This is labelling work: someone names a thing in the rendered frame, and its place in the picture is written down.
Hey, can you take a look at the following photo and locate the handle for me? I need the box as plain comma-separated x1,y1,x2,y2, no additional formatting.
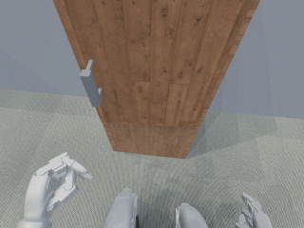
80,59,103,107

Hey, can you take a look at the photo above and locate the right robot hand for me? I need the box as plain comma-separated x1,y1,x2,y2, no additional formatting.
236,192,273,228

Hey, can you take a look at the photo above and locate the robot left shin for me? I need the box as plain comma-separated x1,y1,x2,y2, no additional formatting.
123,188,136,228

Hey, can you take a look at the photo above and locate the right robot thigh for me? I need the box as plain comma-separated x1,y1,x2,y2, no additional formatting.
174,205,209,228

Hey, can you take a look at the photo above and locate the robot left forearm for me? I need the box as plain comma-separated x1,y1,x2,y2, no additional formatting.
16,218,52,228

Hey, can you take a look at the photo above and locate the left robot hand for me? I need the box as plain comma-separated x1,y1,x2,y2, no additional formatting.
23,152,94,220

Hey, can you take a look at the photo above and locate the cupboard door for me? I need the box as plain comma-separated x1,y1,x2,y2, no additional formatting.
52,0,253,128

